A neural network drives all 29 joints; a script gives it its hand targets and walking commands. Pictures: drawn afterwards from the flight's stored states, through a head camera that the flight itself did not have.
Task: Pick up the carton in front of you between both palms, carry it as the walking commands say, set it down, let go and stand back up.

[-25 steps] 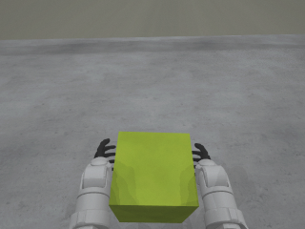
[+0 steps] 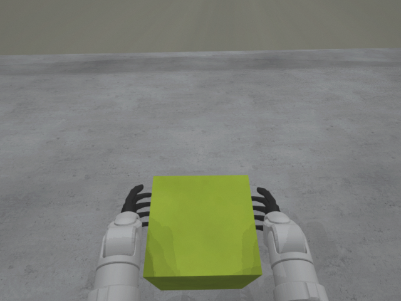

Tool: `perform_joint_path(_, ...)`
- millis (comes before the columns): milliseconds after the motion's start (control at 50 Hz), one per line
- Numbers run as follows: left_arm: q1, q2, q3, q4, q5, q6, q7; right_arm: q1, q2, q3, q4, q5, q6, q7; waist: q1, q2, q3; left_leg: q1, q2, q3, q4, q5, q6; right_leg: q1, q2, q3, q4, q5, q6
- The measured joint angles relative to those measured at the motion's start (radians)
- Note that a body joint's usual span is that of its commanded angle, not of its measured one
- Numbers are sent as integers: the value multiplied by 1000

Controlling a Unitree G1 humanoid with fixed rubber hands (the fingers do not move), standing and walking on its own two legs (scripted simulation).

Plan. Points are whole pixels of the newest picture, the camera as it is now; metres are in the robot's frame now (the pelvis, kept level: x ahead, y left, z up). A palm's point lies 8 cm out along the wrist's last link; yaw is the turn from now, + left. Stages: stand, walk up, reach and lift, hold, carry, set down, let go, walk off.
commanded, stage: carry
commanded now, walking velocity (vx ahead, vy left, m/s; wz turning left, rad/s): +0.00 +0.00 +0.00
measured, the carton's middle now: (201, 237) +0.31 +0.00 -0.06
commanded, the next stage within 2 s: hold in 0.08 s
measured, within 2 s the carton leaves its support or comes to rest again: neither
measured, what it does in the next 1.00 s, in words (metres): stands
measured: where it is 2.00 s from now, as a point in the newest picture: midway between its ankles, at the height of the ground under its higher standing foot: outside the picture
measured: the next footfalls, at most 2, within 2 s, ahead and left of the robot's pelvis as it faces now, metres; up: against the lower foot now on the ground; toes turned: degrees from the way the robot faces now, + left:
none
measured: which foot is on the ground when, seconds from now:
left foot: down 0.00-1.00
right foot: down 0.00-1.00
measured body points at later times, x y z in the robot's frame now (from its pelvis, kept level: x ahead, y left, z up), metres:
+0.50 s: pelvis +0.05 -0.02 +0.01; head +0.00 -0.03 +0.46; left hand +0.34 +0.17 +0.05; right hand +0.37 -0.13 +0.04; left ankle +0.03 +0.11 -0.73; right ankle +0.08 -0.11 -0.73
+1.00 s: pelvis +0.05 +0.00 +0.01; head +0.09 +0.00 +0.45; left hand +0.38 +0.17 +0.00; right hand +0.40 -0.13 -0.01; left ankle +0.04 +0.11 -0.73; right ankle +0.08 -0.11 -0.73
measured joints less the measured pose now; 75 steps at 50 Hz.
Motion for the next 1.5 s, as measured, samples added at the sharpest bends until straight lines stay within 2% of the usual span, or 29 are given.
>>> perform_joint_path(140, -1, 0, -4, -23, -8, -3, 3, 5, -1, 7, -34, 12, -2, -5, -3, 4, 43, 13, 0, -6, -5, 2, 0, 16, 6, 4, -6, 3, -2)
perform_joint_path(220, -24, -7, 25, 4, 6, -23, -25, 4, -1, -17, -45, 1, -8, 34, -21, 8, 120, 106, -29, -69, -40, 11, 2, 120, 54, 72, -32, -9, -6)
perform_joint_path(300, -30, -8, 34, 23, 24, -39, -31, -7, 2, -32, -23, -9, -24, 47, -9, 15, 136, 167, -42, -99, -66, 10, -2, 180, 71, 99, -37, -34, -11)
perform_joint_path(360, -33, -9, 56, 26, 22, -44, -34, -23, 6, -30, -10, -15, -25, 47, 2, 27, 133, 193, -41, -113, -73, -1, -6, 209, 79, 101, -40, -50, -16)
perform_joint_path(460, -52, -14, 85, 41, 19, -39, -42, -51, 14, -44, 16, -40, -22, 33, 1, 34, 142, 229, -40, -140, -84, -17, -15, 251, 84, 85, -52, -74, -26)
perform_joint_path(600, -25, -7, 29, 9, 7, -15, -30, -13, 3, -20, -23, -12, -8, 14, -7, 26, 165, 273, -31, -155, -144, -17, -23, 295, 93, 81, -107, -78, -33)
perform_joint_path(740, 7, 1, -13, -46, -7, -16, -2, 19, -4, 18, -68, 27, -21, -4, 0, 21, 169, 277, -26, -163, -198, -1, -23, 299, 103, 101, -166, -55, -34)
perform_joint_path(860, -35, -9, 35, 1, 17, -43, -10, -37, 9, -31, 0, -10, -56, 16, 0, 19, 161, 251, -33, -163, -203, 5, -18, 270, 100, 121, -172, -44, -25)
perform_joint_path(960, -156, -52, 173, 131, 100, -110, -3, -163, 42, -176, 145, -109, -135, 46, -11, 18, 189, 136, -50, -154, -100, -21, -9, 156, 92, 129, -74, -68, -14)
perform_joint_path(1060, -261, -92, 267, 215, 163, -247, 14, -268, 17, -271, 247, -174, -278, 74, -19, 28, 221, -76, -67, -140, 27, -39, 1, -54, 87, 140, 42, -80, 3)
perform_joint_path(1140, -311, -109, 280, 238, 153, -376, 45, -330, -29, -287, 286, -166, -402, 85, -24, 41, 239, -293, -81, -128, 125, -41, 5, -270, 83, 151, 137, -80, 18)
perform_joint_path(1240, -348, -112, 256, 210, 77, -484, 100, -391, -75, -257, 289, -98, -506, 77, -34, 45, 247, -567, -95, -118, 260, -51, 1, -546, 85, 161, 277, -92, 25)
perform_joint_path(1320, -385, -100, 230, 165, 10, -497, 133, -441, -95, -231, 268, -36, -520, 58, -36, 35, 223, -765, -101, -114, 384, -76, -10, -749, 92, 163, 407, -116, 23)
perform_joint_path(1380, -422, -85, 217, 139, -21, -479, 141, -475, -101, -223, 244, -5, -503, 45, -36, 28, 181, -894, -105, -116, 484, -105, -20, -880, 99, 158, 512, -146, 19)
perform_joint_path(1500, -506, -52, 263, 166, -6, -430, 106, -556, -96, -253, 257, -13, -444, 35, -24, 25, 84, -1079, -104, -122, 654, -166, -43, -1071, 119, 145, 683, -199, 3)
